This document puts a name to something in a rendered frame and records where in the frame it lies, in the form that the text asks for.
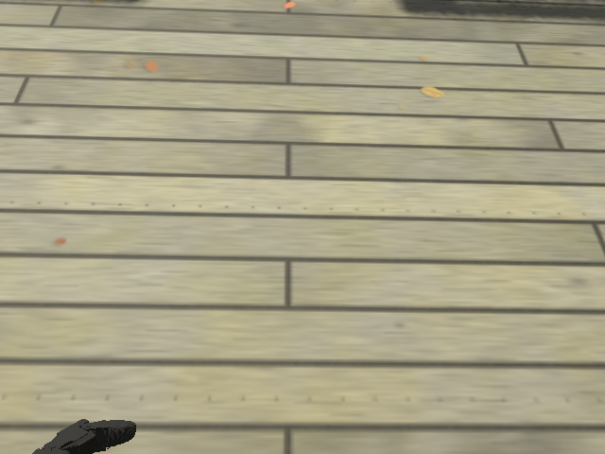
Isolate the robot left hand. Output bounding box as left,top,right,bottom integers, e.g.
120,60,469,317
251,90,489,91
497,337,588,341
32,419,136,454

